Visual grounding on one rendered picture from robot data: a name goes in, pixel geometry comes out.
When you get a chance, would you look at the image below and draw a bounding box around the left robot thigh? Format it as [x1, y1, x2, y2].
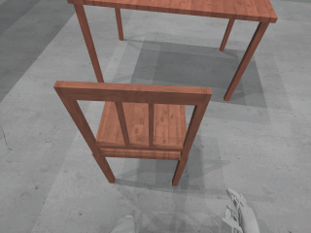
[109, 217, 140, 233]

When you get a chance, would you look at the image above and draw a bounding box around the table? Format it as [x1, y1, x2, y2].
[67, 0, 278, 102]

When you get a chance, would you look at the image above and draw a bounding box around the left robot hand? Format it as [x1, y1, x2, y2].
[0, 123, 13, 166]

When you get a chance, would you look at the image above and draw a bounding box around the chair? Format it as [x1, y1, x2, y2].
[53, 81, 212, 186]

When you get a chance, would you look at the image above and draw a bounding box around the right robot hand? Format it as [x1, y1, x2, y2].
[222, 188, 260, 233]

